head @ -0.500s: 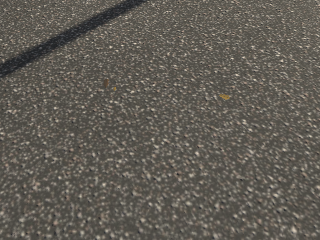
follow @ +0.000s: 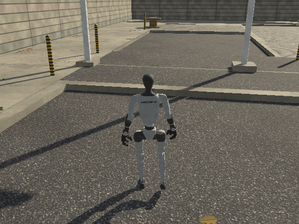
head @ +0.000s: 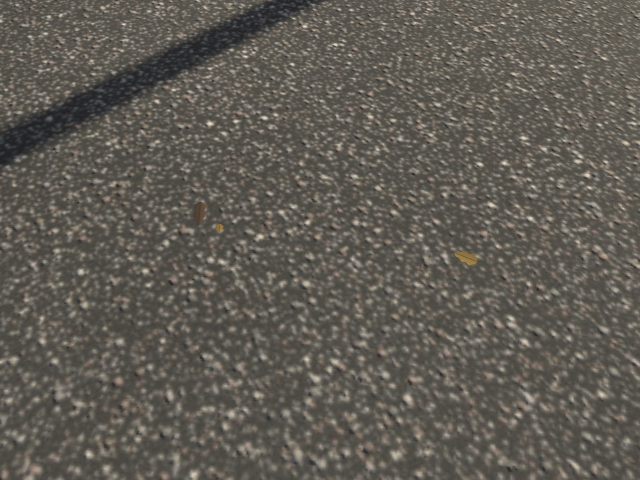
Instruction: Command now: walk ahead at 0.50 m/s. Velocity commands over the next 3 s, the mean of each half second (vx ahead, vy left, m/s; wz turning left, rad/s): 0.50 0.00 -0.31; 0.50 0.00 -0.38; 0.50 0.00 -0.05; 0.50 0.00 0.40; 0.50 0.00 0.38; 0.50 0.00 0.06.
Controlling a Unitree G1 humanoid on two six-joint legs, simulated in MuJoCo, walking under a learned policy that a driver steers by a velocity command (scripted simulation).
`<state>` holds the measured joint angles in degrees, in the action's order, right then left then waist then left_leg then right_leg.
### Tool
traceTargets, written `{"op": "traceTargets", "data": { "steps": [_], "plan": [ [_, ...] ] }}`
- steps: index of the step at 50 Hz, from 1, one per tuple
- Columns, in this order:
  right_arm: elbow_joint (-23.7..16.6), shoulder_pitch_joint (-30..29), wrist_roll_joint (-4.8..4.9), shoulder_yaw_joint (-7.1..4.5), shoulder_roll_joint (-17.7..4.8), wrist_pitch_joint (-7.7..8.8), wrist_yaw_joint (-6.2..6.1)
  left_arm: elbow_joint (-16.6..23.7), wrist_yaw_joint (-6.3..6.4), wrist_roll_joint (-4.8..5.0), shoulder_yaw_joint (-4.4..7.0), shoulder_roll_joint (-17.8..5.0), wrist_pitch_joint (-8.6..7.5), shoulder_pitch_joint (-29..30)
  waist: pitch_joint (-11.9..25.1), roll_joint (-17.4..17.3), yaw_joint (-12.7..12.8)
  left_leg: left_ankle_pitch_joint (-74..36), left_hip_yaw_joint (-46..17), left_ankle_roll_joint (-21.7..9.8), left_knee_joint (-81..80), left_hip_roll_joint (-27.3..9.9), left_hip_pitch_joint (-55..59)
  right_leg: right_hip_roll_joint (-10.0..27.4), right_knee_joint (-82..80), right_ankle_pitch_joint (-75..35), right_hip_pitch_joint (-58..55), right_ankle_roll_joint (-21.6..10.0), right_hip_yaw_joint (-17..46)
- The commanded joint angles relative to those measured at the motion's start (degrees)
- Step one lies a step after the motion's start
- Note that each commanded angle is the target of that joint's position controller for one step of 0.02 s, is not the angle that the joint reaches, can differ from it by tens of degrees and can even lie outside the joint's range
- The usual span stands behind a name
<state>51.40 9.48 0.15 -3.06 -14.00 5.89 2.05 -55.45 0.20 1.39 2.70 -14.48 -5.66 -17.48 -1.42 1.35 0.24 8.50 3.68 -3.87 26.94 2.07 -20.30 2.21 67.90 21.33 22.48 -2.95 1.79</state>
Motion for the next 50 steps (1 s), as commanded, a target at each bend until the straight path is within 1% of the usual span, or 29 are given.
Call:
{"op": "traceTargets", "data": {
  "steps": [1, 2, 5, 11, 14, 17, 18, 20, 21, 22, 23, 24, 25, 26, 27, 28, 29, 30, 32, 34, 36, 38, 41, 44, 46, 47, 48, 49, 50],
  "plan": [
    [-1.4, 2.1, -0.72, -0.66, -4.2, 0.81, 0.16, 3.3, 0.48, -0.28, 1.58, -4.0, 0.11, -1.5, 4.3, -5.4, 0.6, -6.8, -18.0, -9.4, -16.7, -15.1, 11.6, 6.3, -0.7, -6.1, 10.9, -0.2, 2.7],
    [-0.7, 3.0, -0.53, -0.78, -4.7, 0.94, 0.03, 3.3, 0.56, -0.33, 1.55, -3.2, 0.67, -1.8, 3.5, -5.4, 1.0, -8.3, -16.2, -9.9, -17.8, -14.8, 10.3, 6.5, -2.2, -6.6, 10.8, 0.1, 2.2],
    [0.7, 5.4, -0.86, -1.48, -7.2, 1.05, -1.17, 4.7, 0.68, -0.38, 1.82, -3.4, 1.64, 2.7, 0.8, -4.2, 0.5, -11.2, -11.5, -9.7, -20.1, -15.2, 10.9, 7.2, -8.2, -13.6, 16.9, 1.4, 2.5],
    [2.2, 8.2, -0.77, -1.29, -7.5, 0.7, -2.51, 7.7, -0.52, -0.18, 1.54, -2.3, 1.31, 11.9, -1.4, -4.3, -2.5, -12.6, -2.1, -6.0, -21.4, -13.6, 14.6, 4.1, -24.5, -28.3, 18.2, 0.9, 1.8],
    [3.5, 10.8, -0.5, -1.36, -7.8, 0.21, -2.79, 9.9, -1.46, -0.25, 0.93, -1.4, 1.31, 16.7, -3.2, -3.7, -4.3, -14.1, 0.3, -5.5, -20.6, -15.3, 20.2, 3.4, -29.4, -28.3, 20.0, 0.3, 0.2],
    [4.3, 12.1, -0.13, -1.66, -8.4, -0.99, -2.99, 12.6, -2.71, -0.17, 0.62, -1.2, 1.28, 20.1, -4.2, -3.5, -5.0, -19.4, 2.0, -5.0, -17.0, -17.6, 26.9, 2.6, -32.1, -22.7, 22.2, -0.7, -2.0],
    [4.1, 11.7, 0.04, -1.84, -8.9, -1.42, -3.14, 13.5, -3.17, -0.12, 0.68, -1.5, 1.27, 20.3, -4.1, -4.0, -4.5, -23.8, 2.7, -4.6, -15.0, -18.2, 28.1, 2.1, -32.6, -19.8, 21.5, -1.4, -3.1],
    [3.1, 9.6, 0.24, -2.32, -10.7, -2.16, -3.64, 14.2, -3.8, -0.16, 1.47, -3.1, 1.37, 17.7, -1.1, -6.3, -2.0, -42.7, 4.8, -3.2, -7.8, -18.2, 28.7, -1.2, -32.7, -13.9, 14.1, -3.2, -7.0],
    [2.6, 8.8, 0.23, -2.54, -11.4, -2.62, -3.96, 13.6, -3.89, -0.17, 2.38, -4.7, 1.53, 13.1, 2.0, -7.5, 0.7, -51.7, 5.9, -2.5, -0.8, -17.8, 28.0, -3.5, -32.5, -11.7, 7.3, -4.5, -8.6],
    [1.9, 7.4, 0.35, -2.49, -11.6, -3.01, -4.18, 11.6, -3.68, -0.04, 3.96, -7.4, 1.61, 4.4, 6.5, -6.7, 5.5, -53.2, 7.3, -0.9, 10.6, -15.9, 24.3, -5.9, -36.1, -14.4, -4.7, -6.4, -9.0],
    [0.5, 7.5, 0.01, -2.04, -10.9, -2.59, -4.3, 9.7, -2.6, -0.24, 6.02, -12.6, 1.98, -5.4, 12.2, -1.4, 9.4, -38.0, 7.6, 1.4, 27.8, -13.2, 10.7, 0.0, -38.3, -15.1, -22.8, -10.0, 2.4],
    [-1.9, 13.4, -1.9, 0.9, -1.2, -0.62, -2.82, 9.8, -2.1, 0.0, 6.75, -18.0, 1.8, -6.2, 17.7, 13.2, 2.9, 18.4, 3.1, 4.9, 48.6, -0.6, -16.0, 15.2, -42.1, -11.5, -43.6, -21.0, 34.2],
    [-2.8, 8.7, 0.51, 0.22, -5.7, 2.24, -1.73, 10.2, -1.93, -0.57, 5.51, -13.8, 1.53, -9.0, 23.9, 9.2, 6.5, 24.1, -9.0, 3.9, 56.1, 0.6, -23.9, 18.0, -49.9, -7.1, -48.3, -23.1, 46.1],
    [-4.6, 3.0, 2.44, -0.55, -8.4, 3.66, -1.27, 10.3, -1.65, -0.93, 4.73, -10.5, 1.19, -6.4, 15.9, 6.7, 7.1, 19.1, -9.9, 2.2, 55.0, -3.0, -28.7, 15.4, -50.2, -10.4, -43.4, -19.3, 36.8],
    [-5.1, 1.0, 2.0, -0.42, -8.2, 4.13, -1.49, 11.5, -1.61, -0.64, 4.1, -8.4, 0.98, -1.8, 11.2, 0.9, 4.7, 14.0, -9.5, 1.6, 49.8, -5.8, -26.4, 12.8, -50.6, -15.1, -34.3, -16.9, 29.0],
    [-4.8, 0.5, 0.68, -0.94, -8.3, 3.83, -1.95, 12.8, -1.72, -0.74, 3.51, -6.7, 0.98, 2.5, 7.6, -2.3, 2.2, 11.7, -8.9, 2.1, 44.6, -7.4, -22.2, 10.7, -51.6, -20.9, -25.0, -15.4, 23.8],
    [-4.9, 1.4, 0.1, -1.47, -8.7, 2.95, -2.11, 13.8, -1.6, -1.18, 2.97, -5.5, 0.96, 4.6, 6.2, -2.2, 0.1, 10.5, -9.1, 2.6, 41.7, -8.6, -17.8, 9.1, -53.2, -24.3, -19.1, -14.9, 20.8],
    [-5.3, 2.2, -0.19, -1.65, -8.2, 2.05, -2.14, 14.2, -1.45, -1.18, 2.92, -5.8, 1.03, 5.2, 5.4, -1.6, -1.2, 10.0, -8.9, 3.4, 39.0, -8.8, -15.7, 8.3, -54.3, -25.2, -15.7, -14.9, 19.7],
    [-6.2, 1.7, -0.86, -1.52, -6.6, 0.83, -2.45, 14.3, -0.85, -0.81, 3.34, -7.6, 0.88, 4.3, 3.9, -0.6, -1.8, 7.7, -7.4, 5.3, 33.1, -8.5, -14.6, 7.1, -55.6, -28.5, -10.8, -15.1, 16.5],
    [-7.9, -2.8, -1.22, -1.25, -5.7, 0.41, -2.77, 14.2, -0.05, -0.63, 3.88, -9.5, 0.92, 2.3, 2.3, 0.2, -0.7, 0.9, -6.5, 6.8, 24.7, -7.4, -15.0, 5.4, -56.2, -28.5, -8.2, -14.1, 14.1],
    [-8.7, -6.4, -1.07, -0.78, -4.6, 0.46, -2.49, 13.8, 0.39, -0.44, 3.74, -9.1, 1.17, 0.8, 2.0, 1.7, 0.9, -8.1, -5.8, 6.8, 15.0, -6.0, -13.0, 3.1, -55.7, -26.5, -7.5, -11.7, 10.8],
    [-9.6, -9.8, -0.68, -0.33, -3.7, 0.76, -1.97, 12.8, 0.42, -0.42, 3.5, -8.4, 1.23, -1.6, 1.8, 2.9, 3.0, -15.4, -5.1, 6.3, 8.2, -4.7, -10.0, 2.6, -55.5, -23.0, -7.5, -10.0, 9.9],
    [-11.2, -13.6, -0.02, -0.39, -5.0, 1.19, -1.33, 11.2, 0.2, -0.33, 3.29, -8.3, 1.17, -4.3, 0.6, 3.6, 4.7, -16.1, -5.8, 4.9, 4.2, -4.4, -10.8, 5.1, -53.8, -20.1, -12.3, -9.6, 12.7],
    [-12.5, -14.9, -0.05, -0.74, -6.8, 2.02, -0.58, 10.4, 0.51, -0.51, 3.4, -8.9, 1.65, -5.7, 0.2, 4.0, 4.6, -9.3, -6.0, 2.7, 1.0, -4.0, -12.9, 8.5, -49.8, -23.4, -20.2, -9.1, 16.3],
    [-11.8, -11.0, -0.02, -1.23, -7.9, 2.48, -0.47, 10.4, 0.73, -0.66, 3.54, -9.5, 2.19, -4.7, 1.4, 5.3, 2.1, -5.2, -4.3, 0.8, -1.0, -2.6, -7.7, 8.6, -45.8, -32.8, -22.3, -8.0, 16.6],
    [-10.1, -5.0, -0.3, -2.07, -9.4, 2.65, -0.67, 10.9, 0.72, -0.74, 3.22, -8.8, 2.35, -3.5, 5.0, 4.9, -1.0, -6.5, -3.5, -0.9, -2.3, -1.8, 1.0, 6.0, -39.8, -41.2, -21.6, -6.8, 14.6],
    [-8.4, 4.3, -0.96, -2.89, -11.8, 2.75, -0.93, 12.1, 0.54, -1.25, 2.4, -7.2, 2.25, -2.0, 12.4, 2.8, -5.3, -9.4, -9.1, -4.5, 0.4, -7.7, 15.9, 3.0, -27.5, -38.9, -15.1, -5.0, 11.9],
    [-6.9, 13.2, -1.55, -4.34, -16.5, 2.23, -1.13, 12.4, 0.4, -0.7, 1.3, -3.8, 1.43, -8.3, 21.3, -9.5, -5.5, -4.0, -29.4, -13.1, -0.1, -19.5, 38.5, -5.1, -6.6, -20.5, 5.0, -0.3, 5.9],
    [-5.1, 15.4, 0.08, -3.73, -13.5, 1.6, -0.62, 11.9, 0.26, -0.15, 0.96, -4.4, 0.73, -9.8, 22.4, -17.9, -5.7, 5.7, -45.5, -16.2, -7.7, -25.0, 42.8, -7.4, 3.5, 11.2, 16.8, 0.8, 7.1]
  ]
}}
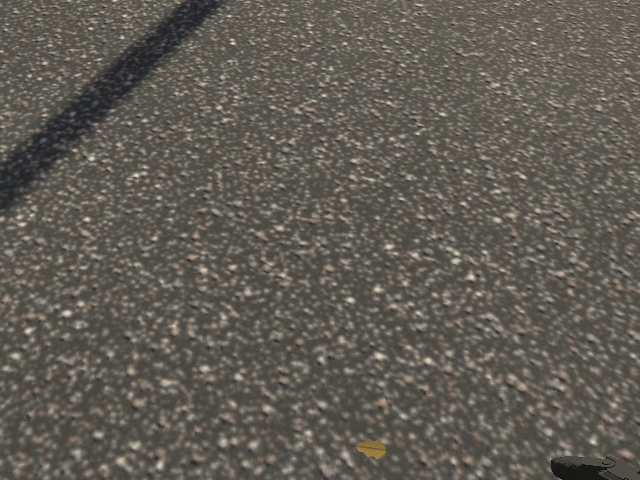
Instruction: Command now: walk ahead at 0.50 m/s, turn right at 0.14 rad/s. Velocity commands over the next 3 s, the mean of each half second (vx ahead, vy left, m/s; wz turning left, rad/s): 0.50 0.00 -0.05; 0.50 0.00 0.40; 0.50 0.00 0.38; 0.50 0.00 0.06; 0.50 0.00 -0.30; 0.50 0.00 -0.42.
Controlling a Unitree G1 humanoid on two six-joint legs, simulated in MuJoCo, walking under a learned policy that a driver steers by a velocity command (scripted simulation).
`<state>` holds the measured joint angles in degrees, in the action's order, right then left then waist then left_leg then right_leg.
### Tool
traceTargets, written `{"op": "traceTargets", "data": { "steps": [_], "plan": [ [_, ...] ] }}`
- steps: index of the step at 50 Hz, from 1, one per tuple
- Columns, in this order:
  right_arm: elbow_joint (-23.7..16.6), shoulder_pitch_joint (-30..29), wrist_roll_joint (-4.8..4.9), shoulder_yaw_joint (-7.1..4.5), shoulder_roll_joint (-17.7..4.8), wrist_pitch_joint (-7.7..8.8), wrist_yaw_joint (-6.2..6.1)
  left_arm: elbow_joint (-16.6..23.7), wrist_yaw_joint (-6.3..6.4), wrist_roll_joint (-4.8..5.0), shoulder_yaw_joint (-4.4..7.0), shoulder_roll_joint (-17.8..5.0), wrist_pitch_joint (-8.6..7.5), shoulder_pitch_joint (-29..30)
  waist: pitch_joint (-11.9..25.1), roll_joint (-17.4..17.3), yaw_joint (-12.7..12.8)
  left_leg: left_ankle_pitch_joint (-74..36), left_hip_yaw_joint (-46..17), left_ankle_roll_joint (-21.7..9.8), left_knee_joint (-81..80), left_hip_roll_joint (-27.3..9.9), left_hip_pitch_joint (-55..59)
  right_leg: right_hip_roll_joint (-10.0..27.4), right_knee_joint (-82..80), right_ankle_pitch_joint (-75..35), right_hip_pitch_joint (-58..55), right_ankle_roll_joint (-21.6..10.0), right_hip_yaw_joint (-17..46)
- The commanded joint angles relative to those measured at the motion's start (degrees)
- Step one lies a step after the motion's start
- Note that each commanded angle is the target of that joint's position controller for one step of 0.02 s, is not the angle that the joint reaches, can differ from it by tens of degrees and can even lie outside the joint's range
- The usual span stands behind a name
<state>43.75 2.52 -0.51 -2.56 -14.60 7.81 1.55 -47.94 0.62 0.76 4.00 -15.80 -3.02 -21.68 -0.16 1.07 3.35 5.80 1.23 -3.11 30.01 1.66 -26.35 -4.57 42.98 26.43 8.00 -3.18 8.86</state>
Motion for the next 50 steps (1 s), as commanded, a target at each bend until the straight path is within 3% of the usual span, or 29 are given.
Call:
{"op": "traceTargets", "data": {
  "steps": [1, 2, 3, 4, 6, 8, 11, 14, 17, 20, 22, 23, 24, 25, 26, 27, 28, 29, 31, 32, 34, 37, 41, 45, 46, 48, 49, 50],
  "plan": [
    [1.8, 19.0, 1.69, -3.12, -9.4, -0.65, -0.15, 5.1, -0.42, 1.26, 0.63, -7.3, -2.28, -1.0, 12.0, -11.2, -9.1, 16.3, -39.1, -14.2, -12.4, -23.1, 42.3, 2.9, 32.8, 3.9, 36.9, 0.7, 1.7],
    [0.7, 14.9, 1.24, -2.53, -7.8, -1.21, -0.31, 6.2, -0.53, 1.15, 0.55, -7.4, -2.39, 3.8, 6.2, -6.0, -8.1, 15.6, -31.5, -11.9, -13.6, -20.8, 34.1, 6.0, 31.8, -1.2, 37.0, 0.5, -0.9],
    [0.4, 11.8, 0.67, -2.02, -6.8, -1.47, -0.14, 7.0, -0.53, 0.31, 0.59, -6.8, -2.42, 6.5, 1.6, -3.5, -6.5, 11.2, -26.5, -11.0, -15.8, -18.3, 26.3, 8.0, 27.5, -4.9, 35.9, 0.6, -2.7],
    [0.1, 10.2, 0.16, -1.47, -5.5, -1.33, -0.02, 7.0, -0.41, -0.36, 0.93, -6.4, -2.14, 6.6, 0.4, -3.9, -5.0, 6.5, -23.0, -10.1, -17.4, -16.3, 21.9, 9.9, 24.0, -7.4, 33.1, 0.7, -3.0],
    [0.6, 10.1, 0.16, -1.46, -5.9, -1.15, 0.15, 6.5, -0.4, -0.3, 0.61, -4.2, -1.53, 4.5, 0.7, -6.1, -3.3, -0.1, -18.4, -10.4, -19.6, -14.4, 17.7, 10.9, 20.4, -9.3, 29.3, 1.3, -4.2],
    [1.5, 11.2, 0.47, -1.91, -7.6, -0.93, -0.14, 7.4, -0.19, -0.56, 0.29, -3.2, -1.31, 6.2, 0.4, -5.9, -3.3, -6.3, -14.8, -11.1, -21.1, -14.0, 17.1, 11.5, 15.7, -12.7, 30.4, 2.4, -5.3],
    [2.6, 13.2, 0.93, -2.29, -9.0, -1.46, -0.8, 8.9, -0.29, -0.76, -0.25, -2.1, -1.57, 11.6, 0.0, -4.8, -4.7, -11.6, -9.8, -9.9, -21.8, -12.6, 17.9, 11.5, 4.9, -22.2, 30.7, 3.3, -6.4],
    [3.9, 16.3, 1.51, -2.26, -9.6, -1.98, -1.11, 10.2, -0.9, -0.35, -0.75, -1.2, -1.95, 17.3, -0.9, -4.8, -6.8, -10.4, -6.5, -8.3, -21.6, -11.1, 18.3, 9.7, -5.2, -30.1, 27.4, 3.3, -7.9],
    [5.5, 19.7, 1.8, -2.24, -10.0, -2.66, -1.14, 11.9, -1.75, 0.23, -0.85, -1.5, -2.24, 22.4, -2.4, -5.0, -8.6, -8.7, -7.4, -8.1, -20.3, -13.1, 22.2, 8.6, -9.9, -30.5, 27.5, 2.9, -8.3],
    [6.4, 20.6, 1.92, -2.51, -10.8, -3.64, -1.44, 13.4, -2.71, 0.34, -0.62, -2.7, -2.75, 24.4, -3.0, -5.8, -7.9, -11.9, -8.7, -7.1, -17.0, -15.9, 27.7, 7.7, -13.3, -24.9, 27.5, 1.0, -8.3],
    [6.4, 19.1, 1.98, -2.8, -11.9, -4.19, -1.71, 12.5, -2.82, 0.1, 0.25, -4.7, -3.01, 19.6, -0.1, -6.7, -4.3, -23.6, -7.6, -5.7, -11.0, -15.5, 28.8, 5.6, -15.7, -22.1, 19.2, -0.9, -10.0],
    [6.3, 18.9, 1.98, -2.43, -11.1, -4.38, -1.76, 10.2, -2.44, -0.25, 1.51, -6.9, -3.05, 12.2, 4.6, -5.7, -0.6, -29.9, -6.0, -4.4, -2.3, -12.8, 26.2, 4.6, -17.1, -23.3, 7.4, -2.6, -10.7],
    [4.9, 18.0, 1.07, -1.39, -8.8, -4.18, -1.76, 8.2, -1.78, -1.05, 2.79, -10.7, -3.05, 1.4, 12.8, -2.4, 3.9, -21.1, -4.1, -2.4, 12.6, -9.8, 15.7, 12.2, -14.1, -26.5, -10.6, -6.0, -3.2],
    [3.7, 24.6, 0.81, 0.76, -2.0, -2.99, -1.48, 7.2, -1.45, -1.69, 4.05, -16.2, -2.57, -3.8, 21.4, 11.9, 2.3, 10.8, -0.8, 1.7, 35.0, -0.5, -8.0, 27.4, -16.5, -20.9, -32.6, -14.5, 21.1],
    [4.9, 23.6, 2.0, -0.09, -5.9, -1.96, -1.15, 6.8, -1.43, -0.99, 2.88, -11.2, -2.2, -5.3, 24.3, 12.2, 4.0, 27.1, -8.4, 1.6, 43.4, -0.5, -14.9, 29.5, -22.6, -13.6, -32.3, -16.0, 31.3],
    [3.4, 18.6, 3.37, -1.39, -10.0, -1.64, -1.04, 7.0, -1.22, -0.78, 1.87, -8.6, -2.17, -1.3, 14.0, 8.3, 3.6, 23.7, -8.6, 1.2, 45.8, -3.5, -19.1, 27.4, -24.0, -12.5, -24.4, -13.0, 22.3],
    [2.7, 15.2, 3.25, -1.42, -9.7, -1.78, -1.15, 7.4, -1.15, -0.84, 1.24, -6.8, -2.18, 2.7, 8.9, 5.1, 1.9, 18.6, -7.1, 1.1, 43.6, -6.3, -17.9, 24.7, -25.7, -14.0, -16.1, -10.9, 14.8],
    [2.5, 13.6, 2.55, -1.6, -8.8, -2.32, -1.34, 7.3, -1.4, -0.99, 0.67, -5.0, -2.37, 6.2, 4.5, 3.5, 0.1, 15.4, -6.6, 1.5, 40.2, -7.7, -16.0, 22.3, -28.4, -16.1, -8.6, -9.7, 9.6],
    [3.3, 16.1, 2.27, -1.84, -6.7, -4.22, -1.6, 6.8, -1.76, -1.43, 0.42, -3.5, -3.33, 9.8, 1.6, 5.2, -3.3, 11.2, -7.1, 1.9, 37.0, -9.5, -9.9, 19.9, -32.9, -19.2, 0.0, -8.5, 2.7],
    [3.4, 16.7, 2.29, -1.7, -5.3, -4.9, -1.62, 6.3, -1.81, -1.48, 0.63, -3.8, -3.79, 10.2, 1.0, 4.6, -4.0, 9.9, -7.0, 2.3, 36.4, -9.6, -9.2, 19.8, -34.3, -21.9, 1.9, -8.8, 0.3],
    [2.6, 15.4, 2.11, -1.9, -4.8, -5.65, -1.8, 5.2, -1.53, -1.81, 1.1, -4.9, -4.3, 10.1, -0.4, 3.1, -4.6, 5.8, -7.9, 2.9, 34.2, -9.6, -11.3, 19.8, -35.8, -26.5, 2.6, -8.9, -4.2],
    [1.2, 11.8, 1.78, -2.01, -4.4, -5.53, -1.34, 3.6, -0.72, -1.89, 1.46, -5.8, -4.15, 8.9, -1.3, 2.2, -4.0, -3.4, -8.2, 3.2, 26.1, -9.1, -14.2, 18.8, -36.1, -30.4, 0.1, -7.8, -10.4],
    [-1.6, 3.6, 1.5, -1.21, -2.8, -5.11, 0.15, 2.1, 0.05, -1.33, 1.89, -7.6, -3.49, 6.7, -3.7, 1.1, -0.9, -11.0, -3.4, 2.4, 13.8, -8.3, -12.6, 18.5, -36.5, -30.5, -2.3, -6.3, -16.1],
    [-5.4, -2.3, 1.63, -0.96, -2.9, -5.21, 1.43, 0.1, 0.27, -0.28, 2.56, -9.1, -1.83, 3.2, -5.5, 0.9, 1.0, -5.6, -0.7, 0.5, 8.1, -7.5, -15.8, 21.3, -33.1, -34.4, -11.4, -5.5, -18.0],
    [-6.2, -2.7, 1.66, -1.09, -3.3, -5.25, 1.75, -0.2, 0.33, -0.01, 2.72, -9.5, -1.36, 3.2, -5.4, 1.3, 0.7, -2.8, 0.3, -0.3, 7.3, -6.9, -15.4, 21.8, -31.3, -38.1, -13.1, -5.0, -18.6],
    [-7.0, -0.7, 1.69, -1.91, -4.8, -5.48, 2.1, 0.1, 0.66, 0.34, 3.13, -11.1, -0.57, 4.5, -2.6, 3.4, -1.6, 3.2, 3.8, -2.3, 6.9, -3.6, -9.3, 21.8, -24.6, -56.0, -14.8, -3.7, -20.3],
    [-6.5, 3.3, 1.77, -2.76, -6.3, -5.64, 2.06, 0.3, 0.9, 0.47, 3.31, -11.9, -0.09, 5.1, 0.2, 4.4, -4.1, 5.9, 5.5, -3.6, 6.9, -1.2, -3.5, 21.4, -18.1, -65.2, -14.7, -2.9, -21.1],
    [-4.7, 11.3, 1.96, -4.26, -8.7, -5.66, 1.75, 0.5, 1.09, 0.68, 3.25, -12.1, 0.36, 6.2, 4.3, 3.8, -8.8, 3.8, 6.4, -5.5, 3.6, 1.5, 7.6, 19.6, -7.4, -67.9, -11.7, -1.4, -22.6]
  ]
}}
Over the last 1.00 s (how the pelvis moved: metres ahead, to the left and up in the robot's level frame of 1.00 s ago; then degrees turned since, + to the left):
0.56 -0.11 -0.01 -23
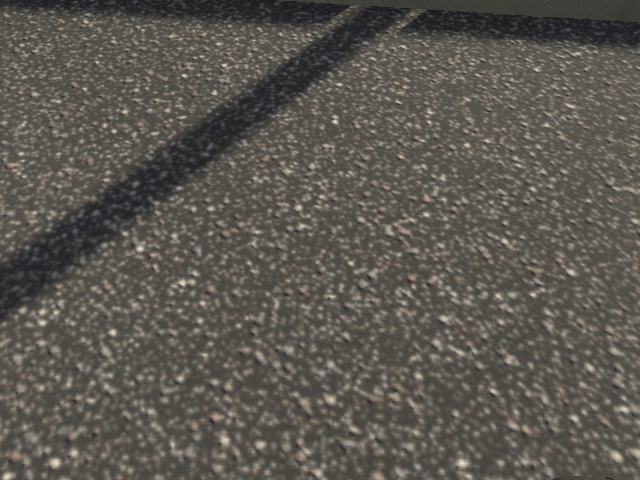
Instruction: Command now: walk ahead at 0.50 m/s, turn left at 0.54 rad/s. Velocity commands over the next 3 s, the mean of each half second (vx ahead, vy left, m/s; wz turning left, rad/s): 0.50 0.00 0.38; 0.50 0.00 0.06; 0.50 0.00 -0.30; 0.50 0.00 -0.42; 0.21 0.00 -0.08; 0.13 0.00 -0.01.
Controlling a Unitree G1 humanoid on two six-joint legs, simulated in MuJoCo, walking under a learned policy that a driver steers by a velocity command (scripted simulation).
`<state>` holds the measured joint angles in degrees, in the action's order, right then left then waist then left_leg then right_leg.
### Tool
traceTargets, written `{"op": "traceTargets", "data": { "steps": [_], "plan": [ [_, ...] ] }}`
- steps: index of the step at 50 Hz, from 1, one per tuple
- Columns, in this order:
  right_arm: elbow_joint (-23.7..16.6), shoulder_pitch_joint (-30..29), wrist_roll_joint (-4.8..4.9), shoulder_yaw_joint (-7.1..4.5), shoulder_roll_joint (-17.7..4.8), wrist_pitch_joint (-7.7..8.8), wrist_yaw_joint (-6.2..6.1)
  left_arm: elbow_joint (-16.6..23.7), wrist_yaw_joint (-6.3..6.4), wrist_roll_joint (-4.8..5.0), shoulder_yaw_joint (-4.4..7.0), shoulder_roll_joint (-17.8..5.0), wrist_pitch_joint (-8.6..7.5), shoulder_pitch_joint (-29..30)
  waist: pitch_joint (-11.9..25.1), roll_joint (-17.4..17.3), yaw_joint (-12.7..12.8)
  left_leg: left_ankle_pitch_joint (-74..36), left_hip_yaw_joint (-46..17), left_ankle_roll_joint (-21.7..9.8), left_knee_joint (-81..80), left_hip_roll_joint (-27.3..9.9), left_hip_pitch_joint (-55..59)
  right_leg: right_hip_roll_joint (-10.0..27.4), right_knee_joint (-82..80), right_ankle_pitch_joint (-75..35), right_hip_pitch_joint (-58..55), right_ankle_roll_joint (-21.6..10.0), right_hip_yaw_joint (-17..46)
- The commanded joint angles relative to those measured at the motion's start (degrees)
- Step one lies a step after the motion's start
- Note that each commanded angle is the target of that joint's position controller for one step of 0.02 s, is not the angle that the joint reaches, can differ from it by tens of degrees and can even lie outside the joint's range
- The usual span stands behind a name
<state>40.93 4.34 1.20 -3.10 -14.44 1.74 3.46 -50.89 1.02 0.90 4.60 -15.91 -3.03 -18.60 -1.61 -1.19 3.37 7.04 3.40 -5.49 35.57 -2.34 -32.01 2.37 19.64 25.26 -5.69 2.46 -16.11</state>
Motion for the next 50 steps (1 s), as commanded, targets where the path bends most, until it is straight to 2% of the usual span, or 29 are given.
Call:
{"op": "traceTargets", "data": {
  "steps": [1, 2, 3, 4, 5, 6, 7, 10, 13, 15, 17, 19, 22, 24, 25, 26, 27, 28, 29, 30, 31, 32, 33, 36, 39, 42, 46, 48, 50],
  "plan": [
    [0.5, 19.1, 0.24, -5.87, -13.4, 0.04, -1.22, 4.2, 0.92, 0.03, 2.1, -11.0, 0.11, 2.9, 11.0, 2.6, -13.1, -0.1, -2.1, -5.8, -4.3, 3.7, 30.8, 10.3, 31.5, -55.0, 13.7, -4.5, 2.2],
    [0.9, 19.8, 0.67, -7.15, -20.5, 0.11, -2.02, 7.3, -0.02, -2.34, -0.62, -2.2, -1.4, -2.3, 15.0, -13.6, -7.2, 4.2, -32.5, -16.0, -7.1, -11.8, 51.7, -0.5, 53.2, -1.5, 41.3, -0.5, 4.7],
    [-1.1, 21.4, 0.05, -5.87, -17.4, 0.92, -1.84, 8.2, -0.9, -0.48, -0.83, -4.5, -4.05, 1.8, 24.4, -9.0, -9.8, 11.0, -52.0, -20.5, -17.1, -17.6, 57.1, -4.6, 61.8, 9.4, 49.2, -0.9, 19.4],
    [-0.8, 20.0, -0.55, -4.8, -13.6, 1.56, -1.68, 10.0, -1.49, 1.81, 0.03, -7.6, -5.38, 8.0, 17.3, -5.4, -11.3, 7.9, -43.9, -16.8, -18.4, -15.8, 53.4, -1.3, 61.5, 4.5, 54.4, -2.4, 21.6],
    [-1.1, 16.7, -0.21, -4.27, -11.7, 1.95, -1.75, 10.4, -1.35, 1.51, -0.32, -7.0, -6.01, 9.3, 11.9, -2.0, -9.1, 3.9, -36.4, -14.6, -18.1, -13.4, 45.2, 1.2, 56.7, -0.5, 53.4, -3.4, 21.2],
    [-2.0, 12.2, -0.14, -3.61, -9.5, 1.98, -1.82, 9.8, -0.89, -0.07, -0.04, -7.2, -5.99, 9.4, 7.8, 0.7, -6.4, -1.8, -30.6, -12.9, -18.6, -11.1, 36.2, 3.1, 51.4, -3.3, 49.6, -3.2, 20.9],
    [-3.2, 9.4, -0.77, -2.99, -8.0, 2.03, -2.06, 9.5, -0.76, -0.9, 0.54, -8.1, -5.36, 8.3, 6.5, -0.2, -4.1, -6.9, -27.2, -12.4, -19.8, -9.7, 29.9, 4.4, 48.3, -5.2, 44.9, -2.9, 21.2],
    [-3.8, 8.5, -0.87, -2.97, -8.6, 2.32, -2.73, 9.2, -0.9, -1.48, 0.39, -6.1, -3.24, 6.5, 4.8, -0.2, -2.0, -14.1, -21.7, -12.4, -22.6, -8.0, 21.8, 4.7, 41.3, -8.5, 40.7, -0.8, 19.6],
    [-2.4, 11.1, -0.68, -3.11, -9.6, 2.44, -3.68, 10.6, -0.98, -1.72, -0.62, -3.9, -2.7, 11.6, 2.7, -1.3, -3.8, -16.0, -15.7, -10.2, -23.8, -5.4, 19.1, 4.1, 29.5, -19.7, 40.5, 0.7, 18.2],
    [-1.6, 12.6, -0.51, -3.02, -9.6, 2.32, -3.87, 11.3, -1.44, -1.41, -1.1, -3.1, -2.91, 15.4, 2.0, -2.3, -5.7, -12.5, -13.0, -8.1, -23.6, -3.6, 18.5, 2.6, 20.9, -28.2, 38.0, 0.6, 17.5],
    [-0.5, 14.8, -0.42, -2.99, -10.0, 2.35, -3.8, 12.1, -1.94, -0.8, -1.29, -3.1, -3.18, 18.9, 1.1, -3.0, -7.6, -7.1, -13.7, -7.4, -23.8, -4.4, 19.3, 1.3, 15.7, -33.1, 36.5, 0.2, 17.1],
    [0.5, 16.5, -0.24, -2.97, -10.2, 2.29, -3.66, 13.0, -2.36, -0.41, -1.14, -4.0, -3.45, 21.4, -0.1, -3.3, -8.5, -5.2, -15.5, -7.3, -22.7, -6.3, 22.8, 1.0, 12.8, -32.4, 37.9, -0.8, 17.7],
    [1.7, 17.9, -0.25, -3.12, -10.5, 1.79, -3.86, 14.1, -3.09, -0.55, -0.78, -5.3, -4.05, 22.3, -0.8, -3.8, -8.2, -8.4, -18.4, -6.5, -19.0, -9.5, 29.9, 0.5, 9.6, -26.3, 40.1, -3.1, 18.0],
    [1.9, 17.2, -0.32, -3.31, -11.0, 1.3, -4.08, 13.5, -3.24, -0.53, -0.31, -6.3, -4.34, 19.0, 0.3, -5.3, -6.1, -16.6, -18.7, -5.2, -15.4, -9.9, 32.2, -0.7, 8.2, -21.9, 35.8, -5.0, 16.7],
    [1.7, 16.1, -0.31, -3.13, -10.7, 1.08, -4.14, 11.9, -3.05, -0.7, 0.46, -7.5, -4.47, 13.7, 3.2, -4.9, -3.0, -25.6, -16.9, -4.1, -9.8, -7.8, 32.0, -2.4, 6.2, -22.5, 28.3, -6.4, 15.0],
    [1.0, 15.5, -0.71, -2.37, -9.1, 1.04, -4.12, 10.0, -2.76, -1.27, 1.43, -9.9, -4.59, 5.5, 10.0, -3.4, 0.7, -26.8, -14.2, -2.3, 1.0, -4.6, 27.5, 0.7, 8.2, -25.4, 14.8, -9.1, 17.7],
    [-0.4, 19.3, -1.2, -1.15, -5.5, 1.5, -4.18, 9.0, -2.5, -2.19, 2.49, -14.4, -4.57, -3.2, 19.4, 6.0, 1.7, -9.9, -10.1, 1.3, 21.0, 2.2, 10.7, 12.8, 8.9, -23.7, -6.3, -15.8, 35.4],
    [0.1, 23.9, -0.3, -0.37, -3.5, 2.47, -3.95, 6.9, -3.16, -1.29, 2.56, -14.1, -4.05, -6.6, 23.3, 19.2, 0.8, 26.1, -11.0, 3.5, 34.2, 7.9, -4.7, 20.0, 0.7, -11.4, -16.1, -21.4, 57.0],
    [0.0, 19.1, 0.47, -1.37, -8.7, 2.88, -3.65, 7.2, -3.08, 0.13, 1.25, -9.5, -3.78, -4.9, 16.3, 12.3, 2.3, 24.9, -13.6, 3.3, 39.4, 4.3, -11.6, 18.8, -1.6, -1.0, -12.3, -19.1, 55.3],
    [-1.4, 13.7, 0.64, -1.62, -9.8, 3.14, -3.47, 7.9, -2.77, -0.03, 0.63, -7.8, -3.28, -0.8, 9.1, 7.7, 1.9, 19.3, -11.1, 3.1, 38.6, 1.4, -13.3, 16.8, -2.9, -1.7, -4.3, -16.7, 47.4],
    [-2.0, 10.8, -0.02, -1.55, -9.3, 3.29, -3.54, 8.5, -2.68, -0.74, 0.2, -7.1, -2.9, 2.6, 5.0, 4.5, 0.4, 14.8, -9.3, 3.1, 35.4, -0.9, -11.6, 14.6, -4.5, -6.8, 3.3, -15.8, 42.1],
    [-2.1, 10.2, -0.62, -1.81, -8.8, 3.14, -3.56, 8.7, -2.75, -1.29, -0.31, -5.8, -2.89, 4.5, 2.6, 4.2, -1.1, 12.0, -8.9, 3.4, 32.1, -2.6, -9.4, 12.6, -6.1, -12.1, 8.6, -15.5, 38.4],
    [-1.8, 11.5, -0.62, -1.84, -8.0, 2.81, -3.5, 8.7, -2.76, -1.66, -0.6, -5.3, -3.03, 5.3, 2.7, 5.6, -2.6, 10.4, -8.8, 3.6, 30.4, -3.7, -6.4, 11.3, -7.5, -15.6, 11.7, -15.4, 35.9],
    [-1.7, 12.0, -0.79, -1.38, -5.7, 2.01, -3.7, 7.6, -2.55, -0.97, -0.31, -6.5, -3.57, 4.8, 2.3, 6.1, -3.7, 7.5, -7.3, 5.1, 24.9, -4.7, -5.5, 10.2, -10.4, -23.6, 14.6, -16.5, 30.1],
    [-3.1, 6.7, -1.11, -0.89, -4.7, 2.18, -3.72, 6.3, -1.87, -0.7, 0.13, -8.1, -3.19, 3.1, 1.3, 4.7, -2.4, -1.3, -6.4, 6.3, 14.9, -5.0, -7.4, 9.2, -11.6, -28.9, 13.8, -15.8, 25.4],
    [-4.2, 1.2, -0.86, -0.33, -3.4, 2.73, -3.13, 5.1, -1.54, -0.15, 0.18, -8.7, -2.64, 0.6, 0.3, 4.7, -0.3, -9.9, -4.9, 6.3, 4.2, -3.5, -4.7, 7.3, -11.6, -29.6, 13.3, -14.1, 21.3],
    [-6.3, -5.3, -0.18, -0.16, -3.6, 3.28, -2.0, 2.8, -1.42, 0.28, 0.3, -9.4, -1.67, -3.6, -1.6, 4.7, 2.0, -11.3, -4.1, 5.5, -2.9, -1.8, -4.4, 9.6, -9.9, -28.3, 8.4, -13.8, 21.8],
    [-7.3, -6.7, -0.1, -0.29, -4.2, 3.6, -1.34, 2.0, -1.19, 0.41, 0.51, -9.9, -0.97, -4.2, -2.1, 5.2, 1.6, -7.7, -4.3, 4.2, -5.1, -1.3, -4.9, 11.5, -7.8, -30.6, 4.6, -13.2, 22.5],
    [-7.0, -4.6, -0.24, -0.78, -5.6, 3.84, -1.02, 1.6, -0.87, 0.48, 0.87, -10.8, -0.4, -3.4, -0.7, 6.1, -0.4, -3.6, -3.6, 2.6, -6.8, -0.1, -0.7, 12.3, -4.2, -37.7, 2.2, -12.0, 22.6]
  ]
}}
Over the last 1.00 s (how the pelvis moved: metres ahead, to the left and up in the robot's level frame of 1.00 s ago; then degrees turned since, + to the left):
0.53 0.00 0.00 15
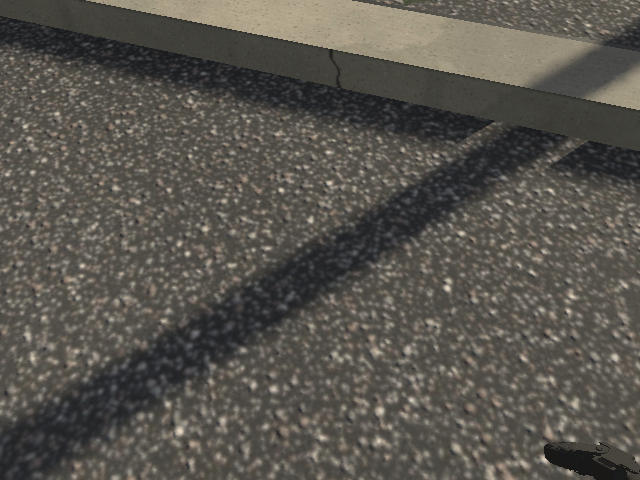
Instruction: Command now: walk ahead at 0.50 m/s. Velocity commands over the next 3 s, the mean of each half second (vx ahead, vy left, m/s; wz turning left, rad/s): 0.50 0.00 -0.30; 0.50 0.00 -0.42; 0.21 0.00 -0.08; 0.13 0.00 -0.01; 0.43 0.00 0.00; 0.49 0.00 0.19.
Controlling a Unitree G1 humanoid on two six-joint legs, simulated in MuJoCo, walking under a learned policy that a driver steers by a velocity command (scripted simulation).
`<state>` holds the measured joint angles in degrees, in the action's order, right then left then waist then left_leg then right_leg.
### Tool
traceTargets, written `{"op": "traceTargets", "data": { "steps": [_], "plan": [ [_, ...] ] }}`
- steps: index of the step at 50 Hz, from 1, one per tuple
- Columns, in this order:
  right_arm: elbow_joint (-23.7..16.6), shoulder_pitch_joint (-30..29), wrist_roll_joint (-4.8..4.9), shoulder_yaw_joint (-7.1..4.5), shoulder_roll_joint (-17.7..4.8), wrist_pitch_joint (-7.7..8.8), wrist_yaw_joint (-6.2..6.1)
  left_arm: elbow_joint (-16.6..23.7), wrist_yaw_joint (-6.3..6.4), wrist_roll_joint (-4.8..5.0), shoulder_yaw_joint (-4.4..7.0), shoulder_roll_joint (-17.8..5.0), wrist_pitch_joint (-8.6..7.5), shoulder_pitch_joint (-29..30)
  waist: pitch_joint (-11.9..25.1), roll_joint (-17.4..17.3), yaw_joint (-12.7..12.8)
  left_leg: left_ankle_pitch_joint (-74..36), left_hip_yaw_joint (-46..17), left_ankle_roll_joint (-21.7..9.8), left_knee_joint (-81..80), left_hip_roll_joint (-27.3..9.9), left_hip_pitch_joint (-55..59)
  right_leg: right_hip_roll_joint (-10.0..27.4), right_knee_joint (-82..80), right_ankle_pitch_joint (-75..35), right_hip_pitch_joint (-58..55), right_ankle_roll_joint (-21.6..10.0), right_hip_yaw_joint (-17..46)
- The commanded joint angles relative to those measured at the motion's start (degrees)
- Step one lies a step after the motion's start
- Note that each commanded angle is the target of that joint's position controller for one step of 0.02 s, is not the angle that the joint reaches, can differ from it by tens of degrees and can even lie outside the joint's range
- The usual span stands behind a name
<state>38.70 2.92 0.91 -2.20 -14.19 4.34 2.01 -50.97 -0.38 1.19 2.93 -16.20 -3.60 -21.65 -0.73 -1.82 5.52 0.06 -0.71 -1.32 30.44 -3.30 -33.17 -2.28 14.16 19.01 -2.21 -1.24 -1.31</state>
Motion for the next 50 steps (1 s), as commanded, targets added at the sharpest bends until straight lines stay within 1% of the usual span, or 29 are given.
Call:
{"op": "traceTargets", "data": {
  "steps": [1, 2, 3, 4, 5, 6, 7, 8, 10, 12, 15, 19, 24, 25, 27, 28, 29, 30, 31, 32, 33, 34, 35, 36, 37, 40, 45, 48, 50],
  "plan": [
    [-3.8, 1.0, -0.18, -2.36, -7.1, 1.32, 0.3, 1.8, 0.69, 0.28, 2.65, -11.1, 0.42, 0.9, 1.0, 7.1, -5.4, 4.0, 2.1, -2.8, -3.1, 2.5, 7.1, 16.0, 6.2, -40.3, -1.1, -7.4, 6.5],
    [-1.2, 9.2, -0.43, -3.68, -9.5, 1.26, -0.12, 2.0, 0.81, 0.11, 2.25, -10.1, 0.64, 1.4, 6.4, 6.0, -9.3, 2.5, 3.0, -4.5, -3.8, 3.4, 19.1, 13.2, 15.6, -45.5, 1.6, -6.0, 4.2],
    [0.6, 19.6, -1.27, -4.88, -13.5, 1.15, -0.83, 3.4, 0.83, -1.05, 0.99, -7.2, 0.44, 1.3, 14.9, 1.0, -13.2, -0.6, -7.1, -8.3, -1.1, -6.1, 37.7, 10.0, 32.3, -32.3, 13.6, -3.9, 2.5],
    [1.6, 22.3, -1.44, -5.69, -17.7, 0.84, -0.83, 4.1, 0.34, -0.99, -1.21, -0.1, -0.76, -6.3, 22.4, -14.4, -9.7, 9.5, -33.2, -17.1, -5.8, -19.8, 57.0, -0.3, 52.6, 7.5, 36.8, -0.3, 1.8],
    [1.4, 23.3, -0.9, -4.35, -12.0, 0.61, -0.91, 3.0, -0.01, 0.28, 0.09, -5.9, -1.71, -3.4, 22.4, -9.9, -12.6, 17.7, -38.6, -16.4, -10.5, -19.9, 55.8, 1.3, 59.6, 14.3, 43.2, -0.6, 9.3],
    [1.3, 19.6, -0.87, -3.56, -10.1, 0.66, -1.17, 4.8, -0.2, 1.61, 1.1, -8.9, -2.15, 2.1, 13.1, -6.7, -12.3, 16.8, -29.7, -13.7, -12.0, -18.2, 48.3, 3.9, 60.8, 9.9, 46.7, -1.1, 8.9],
    [1.0, 15.7, -1.07, -3.1, -8.9, 0.71, -1.27, 5.5, -0.02, 1.41, 1.06, -8.4, -2.16, 5.2, 8.5, -3.1, -10.5, 13.0, -22.9, -12.1, -13.6, -15.8, 40.3, 6.6, 58.4, 4.7, 45.2, -0.9, 7.3],
    [1.2, 12.7, -1.29, -2.66, -7.3, 0.92, -1.11, 5.7, 0.14, 0.62, 1.3, -7.8, -1.78, 6.5, 4.7, -2.3, -8.8, 9.6, -18.1, -11.3, -15.8, -13.8, 33.6, 8.1, 55.3, 1.4, 43.4, -0.5, 7.1],
    [1.7, 10.0, -1.68, -2.4, -5.7, 1.88, -0.89, 4.7, 0.29, 0.62, 1.47, -5.9, -0.07, 3.6, 3.0, -4.2, -5.8, 6.3, -11.7, -10.4, -19.9, -11.7, 26.4, 9.9, 52.7, -2.4, 37.6, 0.2, 7.5],
    [2.8, 9.4, -1.65, -2.73, -6.3, 2.63, -0.97, 4.7, 0.46, 0.62, 1.38, -4.1, 1.18, 3.4, 1.2, -3.1, -4.7, 2.3, -6.9, -10.7, -22.4, -11.6, 23.6, 10.1, 51.0, -4.8, 37.9, 1.0, 7.7],
    [4.6, 10.5, -2.06, -3.25, -7.6, 2.76, -1.68, 6.1, 0.49, 0.19, 1.55, -3.6, 1.62, 7.0, -0.5, -1.6, -5.1, -2.4, -1.1, -10.3, -23.5, -11.3, 24.9, 9.9, 45.1, -12.5, 42.3, 1.8, 8.9],
    [5.8, 11.2, -1.72, -3.47, -8.8, 2.21, -2.46, 8.0, -0.82, -0.09, 1.06, -2.3, 1.03, 13.2, -2.2, -1.0, -7.1, -4.1, 6.6, -8.2, -24.1, -9.6, 26.7, 9.0, 32.0, -23.3, 40.9, 1.4, 5.1],
    [8.5, 15.9, -0.57, -4.23, -10.7, 0.35, -2.89, 12.6, -2.48, -0.07, 0.46, -1.5, 1.02, 21.6, -4.9, -0.2, -10.2, -8.0, 9.7, -7.4, -21.1, -12.8, 36.5, 8.1, 23.5, -19.9, 43.9, -0.8, 1.0],
    [8.8, 16.0, -0.29, -4.4, -11.1, -0.14, -2.95, 13.4, -2.82, -0.05, 0.57, -1.8, 1.06, 22.2, -4.9, -0.6, -10.0, -11.3, 10.3, -7.0, -19.5, -13.4, 38.4, 7.5, 22.7, -17.3, 43.8, -1.5, 0.0],
    [8.6, 14.7, 0.08, -4.8, -12.6, -0.99, -3.3, 14.2, -3.29, -0.03, 1.32, -3.2, 1.25, 20.5, -2.6, -2.4, -7.8, -28.2, 11.9, -5.7, -13.4, -13.7, 40.3, 4.6, 22.1, -11.4, 38.6, -3.6, -3.1],
    [8.4, 14.0, 0.25, -5.02, -13.4, -1.46, -3.59, 13.9, -3.3, 0.01, 2.05, -4.5, 1.43, 17.4, -0.1, -3.7, -5.7, -37.9, 12.6, -5.0, -7.9, -13.5, 40.6, 2.4, 22.5, -8.4, 33.7, -4.8, -4.9],
    [8.1, 13.1, 0.37, -5.07, -13.9, -1.98, -3.81, 12.5, -3.12, 0.19, 3.34, -6.6, 1.53, 10.6, 3.6, -3.6, -1.7, -42.7, 13.7, -3.9, 1.6, -12.2, 38.8, -0.1, 20.7, -8.2, 24.8, -6.5, -5.9],
    [7.7, 12.6, 0.38, -4.66, -13.3, -1.97, -4.03, 10.1, -2.26, 0.23, 5.37, -10.3, 1.73, 1.0, 8.5, -1.6, 3.1, -36.3, 14.7, -1.6, 15.1, -9.7, 30.9, -1.3, 16.8, -11.8, 9.3, -8.8, -3.7],
    [5.8, 14.9, -1.72, -2.96, -7.6, -1.17, -3.84, 8.9, -0.89, 0.36, 6.92, -16.3, 2.26, -3.9, 13.0, 10.3, 1.9, -0.3, 14.5, 1.5, 35.1, -4.1, 10.7, 11.3, 15.7, -12.1, -8.7, -14.4, 17.6],
    [3.4, 16.6, -1.43, -1.29, -4.2, 1.2, -3.0, 11.1, -1.31, 0.11, 6.53, -18.1, 1.27, -1.7, 21.3, 15.9, -1.8, 34.9, 1.7, 3.4, 49.8, 6.9, -6.4, 22.1, 5.6, -3.9, -20.6, -25.0, 49.4],
    [2.3, 9.8, 0.82, -2.46, -9.2, 3.06, -2.04, 11.2, -1.62, -0.19, 5.08, -12.8, 0.66, -1.9, 18.7, 8.4, 1.7, 31.5, -5.3, 2.0, 51.2, 3.2, -13.0, 20.8, 2.7, -3.0, -19.8, -21.7, 44.8],
    [1.4, 7.0, 1.66, -2.36, -9.4, 4.03, -1.71, 11.0, -1.55, -0.14, 4.42, -10.3, 0.14, 0.3, 11.6, 7.0, 0.7, 26.5, -4.4, 0.6, 47.6, 0.8, -14.3, 18.5, 2.9, -6.1, -12.6, -19.2, 35.8],
    [2.1, 6.9, 0.48, -2.37, -8.8, 4.33, -2.15, 11.6, -1.48, -0.01, 3.93, -8.9, -0.05, 4.3, 7.2, 2.1, -2.3, 22.5, -4.2, 0.5, 42.0, -1.7, -11.1, 15.7, 2.7, -11.1, -3.7, -16.9, 29.4],
    [2.5, 7.1, -0.84, -2.98, -9.8, 3.92, -2.48, 12.5, -1.29, -0.3, 3.28, -6.8, -0.1, 7.4, 4.9, 2.5, -4.2, 20.2, -4.1, 0.9, 37.5, -3.1, -7.1, 13.9, 1.8, -16.9, 2.9, -15.9, 25.0],
    [3.1, 8.7, -1.02, -3.19, -9.8, 3.08, -2.29, 13.4, -0.99, -0.94, 2.78, -5.7, -0.07, 9.1, 4.3, 3.5, -5.9, 18.4, -4.1, 1.4, 35.9, -4.0, -3.7, 13.0, 0.5, -20.1, 7.1, -15.6, 22.7],
    [3.1, 9.1, -1.53, -2.66, -7.3, 1.31, -2.23, 12.8, -0.22, -0.91, 2.95, -6.9, -0.61, 8.0, 3.3, 3.9, -6.6, 13.8, -2.0, 3.8, 29.1, -4.1, -1.7, 11.7, -1.8, -28.5, 12.8, -15.9, 17.0],
    [0.9, -0.5, -1.13, -1.4, -5.0, 1.42, -1.63, 10.6, 0.73, -0.57, 2.96, -8.0, -0.51, 4.2, 0.6, 5.6, -2.5, -4.9, -0.5, 4.4, 8.5, -1.8, 0.5, 8.3, -2.8, -23.4, 14.2, -11.7, 10.5],
    [-0.2, -4.8, -0.36, -1.31, -5.6, 1.87, -0.87, 8.9, 0.6, -0.33, 2.96, -8.5, -0.49, 1.4, -1.2, 6.1, -0.5, -8.2, -0.7, 3.5, 2.7, -0.6, 0.7, 10.6, -2.6, -17.7, 11.4, -11.5, 12.5],
    [-1.1, -6.4, -0.39, -1.46, -6.4, 2.24, -0.33, 7.9, 0.68, -0.2, 3.02, -8.6, -0.19, 0.0, -2.1, 6.1, -0.2, -5.2, -1.2, 2.1, 0.2, -0.3, -1.8, 12.8, -0.3, -18.9, 6.2, -11.3, 14.3]
  ]
}}
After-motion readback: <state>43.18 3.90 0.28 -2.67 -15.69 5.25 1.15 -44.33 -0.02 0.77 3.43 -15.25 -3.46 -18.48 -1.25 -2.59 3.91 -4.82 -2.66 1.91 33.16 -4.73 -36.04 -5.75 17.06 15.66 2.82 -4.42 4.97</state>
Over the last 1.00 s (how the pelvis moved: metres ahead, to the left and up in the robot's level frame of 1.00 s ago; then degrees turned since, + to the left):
0.55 0.05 0.01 12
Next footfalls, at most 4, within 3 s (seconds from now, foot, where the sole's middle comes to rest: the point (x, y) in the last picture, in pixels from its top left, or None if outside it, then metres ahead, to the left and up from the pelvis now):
0.06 left None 0.20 0.13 -0.77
0.60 right None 0.46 -0.15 -0.77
1.10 left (399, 329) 0.82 -0.07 -0.77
1.46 right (500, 380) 0.71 -0.29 -0.77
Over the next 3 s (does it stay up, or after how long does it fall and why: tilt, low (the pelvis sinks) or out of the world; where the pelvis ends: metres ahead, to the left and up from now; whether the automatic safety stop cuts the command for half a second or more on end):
stays up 1.19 -0.40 -0.01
